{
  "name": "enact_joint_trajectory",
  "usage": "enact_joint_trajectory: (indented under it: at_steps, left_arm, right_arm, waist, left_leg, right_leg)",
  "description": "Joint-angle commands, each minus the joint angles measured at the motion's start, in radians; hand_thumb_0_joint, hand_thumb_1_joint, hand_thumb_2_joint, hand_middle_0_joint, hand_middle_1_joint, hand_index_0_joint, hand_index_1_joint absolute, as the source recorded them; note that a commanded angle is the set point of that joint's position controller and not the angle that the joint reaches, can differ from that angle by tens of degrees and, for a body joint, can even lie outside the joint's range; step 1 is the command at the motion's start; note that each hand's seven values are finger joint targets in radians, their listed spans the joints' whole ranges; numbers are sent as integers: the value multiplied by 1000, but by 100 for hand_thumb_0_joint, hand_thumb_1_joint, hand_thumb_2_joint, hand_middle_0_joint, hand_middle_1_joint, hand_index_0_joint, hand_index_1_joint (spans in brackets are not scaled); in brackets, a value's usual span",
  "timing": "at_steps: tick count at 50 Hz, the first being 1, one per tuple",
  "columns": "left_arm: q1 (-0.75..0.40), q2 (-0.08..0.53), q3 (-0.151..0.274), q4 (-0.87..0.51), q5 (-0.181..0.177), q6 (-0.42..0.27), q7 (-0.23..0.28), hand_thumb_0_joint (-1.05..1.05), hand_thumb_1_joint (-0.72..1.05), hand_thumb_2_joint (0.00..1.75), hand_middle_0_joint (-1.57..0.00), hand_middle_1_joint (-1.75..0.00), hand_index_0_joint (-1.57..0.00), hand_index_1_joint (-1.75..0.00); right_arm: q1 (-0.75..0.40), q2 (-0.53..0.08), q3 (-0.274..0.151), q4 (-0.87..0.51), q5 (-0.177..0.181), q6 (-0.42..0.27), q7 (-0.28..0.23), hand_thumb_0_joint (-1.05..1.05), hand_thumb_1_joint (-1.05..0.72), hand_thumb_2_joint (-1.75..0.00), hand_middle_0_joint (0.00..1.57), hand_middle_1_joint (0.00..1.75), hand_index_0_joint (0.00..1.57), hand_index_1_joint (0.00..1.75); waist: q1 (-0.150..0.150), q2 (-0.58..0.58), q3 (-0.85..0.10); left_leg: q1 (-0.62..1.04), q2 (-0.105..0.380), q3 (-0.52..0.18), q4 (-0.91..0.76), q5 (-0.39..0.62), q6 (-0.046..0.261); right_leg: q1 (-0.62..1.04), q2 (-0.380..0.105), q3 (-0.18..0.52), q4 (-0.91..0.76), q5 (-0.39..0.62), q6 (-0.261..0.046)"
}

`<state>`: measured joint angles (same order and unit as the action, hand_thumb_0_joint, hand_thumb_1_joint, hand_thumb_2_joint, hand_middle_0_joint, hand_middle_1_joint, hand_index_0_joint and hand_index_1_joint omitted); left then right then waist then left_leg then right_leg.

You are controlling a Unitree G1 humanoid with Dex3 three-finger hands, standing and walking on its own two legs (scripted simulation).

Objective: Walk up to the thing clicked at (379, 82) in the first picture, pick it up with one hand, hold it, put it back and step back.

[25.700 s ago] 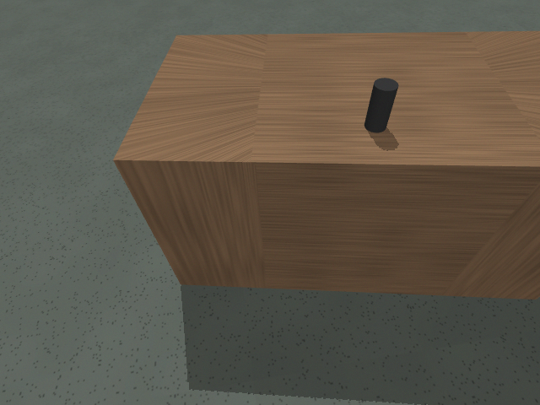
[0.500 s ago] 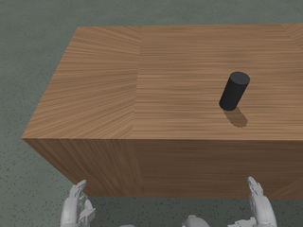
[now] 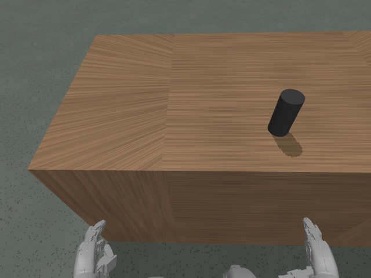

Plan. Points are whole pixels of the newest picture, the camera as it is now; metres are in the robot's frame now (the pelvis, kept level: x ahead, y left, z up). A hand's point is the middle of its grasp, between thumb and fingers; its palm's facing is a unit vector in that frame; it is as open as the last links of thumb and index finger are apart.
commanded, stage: home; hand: right
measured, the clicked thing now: (284, 114) +0.50 -0.22 +0.04
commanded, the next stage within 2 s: stand in 0.60 s
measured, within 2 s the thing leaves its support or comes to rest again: neither
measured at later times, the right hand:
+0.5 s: hand (286, 262) +0.17 -0.18 -0.06, palm faces +0.06 +0.95 -0.31, open 17.3 cm
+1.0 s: hand out of the picture +0.06 -0.26 -0.12, palm faces -0.03 +0.94 -0.35, open 13.0 cm
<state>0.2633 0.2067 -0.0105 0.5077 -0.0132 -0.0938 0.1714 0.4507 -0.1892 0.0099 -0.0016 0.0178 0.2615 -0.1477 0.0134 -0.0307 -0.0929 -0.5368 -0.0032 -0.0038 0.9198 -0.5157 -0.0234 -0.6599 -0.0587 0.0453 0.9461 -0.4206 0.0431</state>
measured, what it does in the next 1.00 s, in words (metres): stands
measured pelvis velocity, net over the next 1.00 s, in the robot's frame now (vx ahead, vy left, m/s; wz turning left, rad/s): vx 0.01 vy -0.02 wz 0.02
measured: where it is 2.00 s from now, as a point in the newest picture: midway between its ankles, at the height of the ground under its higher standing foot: outside the picture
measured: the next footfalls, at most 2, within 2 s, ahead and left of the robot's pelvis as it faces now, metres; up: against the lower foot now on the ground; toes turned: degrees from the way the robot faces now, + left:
none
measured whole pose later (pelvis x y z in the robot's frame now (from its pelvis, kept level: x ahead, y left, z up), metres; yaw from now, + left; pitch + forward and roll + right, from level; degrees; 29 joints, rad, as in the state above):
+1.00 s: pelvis +0.01 -0.02 +0.04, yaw +1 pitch -1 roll +0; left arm 0.16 0.32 0.03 1.04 0.02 0.00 0.00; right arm 0.24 -0.34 -0.01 0.98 -0.03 -0.01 -0.02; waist -0.01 0.01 0.05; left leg -0.18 0.03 -0.04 0.58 -0.37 -0.05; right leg -0.29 -0.03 -0.01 0.61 -0.29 0.01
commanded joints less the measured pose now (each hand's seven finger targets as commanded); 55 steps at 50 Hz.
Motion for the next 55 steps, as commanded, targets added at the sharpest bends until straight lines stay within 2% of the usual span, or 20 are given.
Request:
enact_joint_trajectory:
  at_steps: [1,7,10,15,20,22,23,24,25,27,29,34,35,37,38,41,43,46,53,55]
  left_arm:
    - [-66,121,44,-156,5,-60,12,0,90,90,-20,-30,-20,-30]
    - [-65,126,48,-159,4,-63,15,0,90,90,-20,-30,-20,-30]
    - [-65,123,43,-157,4,-62,16,0,90,90,-20,-31,-20,-30]
    - [-57,123,46,-154,5,-60,17,0,90,90,-20,-31,-20,-30]
    - [-69,124,43,-152,6,-62,16,0,90,90,-20,-31,-20,-31]
    - [-67,123,45,-155,5,-62,15,0,90,90,-20,-31,-20,-30]
    - [-111,289,74,71,127,-16,-45,0,90,90,-20,-31,-20,-31]
    - [-95,289,96,83,129,1,-86,0,90,90,-20,-31,-20,-30]
    - [-105,271,100,89,119,13,-105,0,90,90,-20,-30,-20,-30]
    - [-104,260,84,116,84,23,-138,0,90,90,-20,-30,-20,-30]
    - [-98,267,87,156,62,31,-163,0,90,90,-20,-30,-20,-30]
    - [-108,291,93,257,63,34,-171,0,90,90,-20,-30,-20,-30]
    - [-117,303,93,273,62,35,-170,0,90,90,-20,-31,-20,-30]
    - [-134,316,93,304,57,37,-168,0,90,90,-20,-30,-20,-30]
    - [-136,322,94,318,53,39,-166,0,90,90,-20,-30,-20,-30]
    - [-138,329,91,368,45,49,-161,0,90,90,-20,-30,-20,-30]
    - [-140,336,89,400,44,53,-159,0,90,90,-20,-30,-20,-30]
    - [-136,332,82,447,35,59,-156,0,90,90,-20,-30,-20,-30]
    - [-166,328,74,526,28,70,-156,0,90,90,-20,-30,-20,-30]
    - [-171,327,74,543,30,72,-158,0,90,90,-20,-30,-20,-30]
  right_arm:
    - [-30,-109,-61,-189,-10,-47,-12,0,53,-6,5,5,5,5]
    - [-21,-100,-59,-195,-12,-47,-15,0,51,-7,5,6,5,6]
    - [-20,-99,-56,-188,-10,-47,-13,0,53,-6,5,5,5,5]
    - [-19,-100,-54,-187,-12,-46,-13,0,51,-7,5,6,5,6]
    - [-27,-100,-60,-178,-10,-45,-13,0,51,-7,5,6,5,6]
    - [-9,-101,-62,-186,-10,-47,-15,0,50,-8,5,6,5,6]
    - [-132,-296,-105,165,-132,-168,45,0,55,-5,5,5,5,5]
    - [-112,-309,-119,273,-133,-218,67,0,55,-5,5,5,5,5]
    - [-97,-318,-117,309,-130,-249,78,0,53,-6,5,5,5,5]
    - [-142,-331,-107,376,-103,-283,98,0,54,-6,5,5,5,5]
    - [-201,-320,-99,439,-71,-291,114,0,52,-7,5,6,5,6]
    - [-215,-305,-95,611,-64,-303,117,0,55,-5,5,5,5,5]
    - [-204,-304,-96,642,-63,-302,117,0,55,-5,5,5,5,5]
    - [-191,-300,-91,703,-59,-303,117,0,39,-21,20,21,20,21]
    - [-189,-306,-91,729,-57,-302,116,0,31,-29,20,29,20,29]
    - [-192,-322,-89,802,-54,-303,114,0,7,-53,20,30,20,30]
    - [-195,-322,-84,849,-50,-298,114,0,-9,-69,20,30,20,30]
    - [-199,-329,-74,906,-48,-299,112,0,-33,-90,20,30,20,30]
    - [-246,-344,-58,1002,-45,-301,112,0,-89,-90,20,30,20,30]
    - [-255,-342,-56,1021,-46,-300,114,0,-90,-90,20,30,20,30]
  waist:
    - [5,8,-96]
    - [8,7,-130]
    - [6,9,-98]
    - [10,19,-133]
    - [2,0,-82]
    - [-4,10,-113]
    - [-31,118,-4]
    - [-20,135,-39]
    - [-15,134,-21]
    - [1,143,-6]
    - [10,123,-6]
    - [-10,5,2]
    - [-20,-12,10]
    - [-33,-27,7]
    - [-33,-30,4]
    - [-32,-23,12]
    - [-29,-38,35]
    - [-26,-15,34]
    - [-12,47,93]
    - [-8,52,112]
  left_leg:
    - [-39,-23,48,-178,230,8]
    - [-37,-28,55,-162,235,13]
    - [-43,-28,57,-164,230,13]
    - [-23,-23,49,-159,312,4]
    - [-54,-28,55,-172,193,14]
    - [-32,-26,52,-167,234,12]
    - [123,63,-77,-200,249,82]
    - [148,95,-129,-197,326,118]
    - [124,117,-174,-240,320,130]
    - [117,139,-210,-265,309,124]
    - [88,119,-170,-277,240,107]
    - [173,62,-82,-233,321,73]
    - [176,52,-73,-233,294,70]
    - [227,50,-64,-245,315,68]
    - [242,53,-66,-258,339,69]
    - [293,66,-72,-314,390,66]
    - [285,64,-67,-344,369,60]
    - [316,79,-76,-404,426,54]
    - [329,104,-88,-540,412,40]
    - [319,106,-91,-572,372,40]
  right_leg:
    - [156,39,-64,-131,156,-43]
    - [179,34,-57,-139,173,-41]
    - [169,32,-56,-142,170,-40]
    - [186,36,-64,-117,232,-45]
    - [161,35,-59,-150,134,-39]
    - [175,35,-59,-137,173,-40]
    - [186,9,-14,-131,279,-111]
    - [181,15,-38,-104,288,-118]
    - [178,19,-32,-86,257,-114]
    - [225,28,-31,-126,191,-110]
    - [285,31,-17,-180,180,-113]
    - [326,-17,60,-277,299,-139]
    - [327,-35,89,-319,276,-145]
    - [341,-55,109,-355,311,-150]
    - [356,-56,105,-358,344,-149]
    - [382,-54,85,-387,375,-137]
    - [423,-63,91,-441,342,-131]
    - [471,-58,66,-455,409,-119]
    - [532,-42,36,-529,339,-88]
    - [540,-38,30,-549,286,-86]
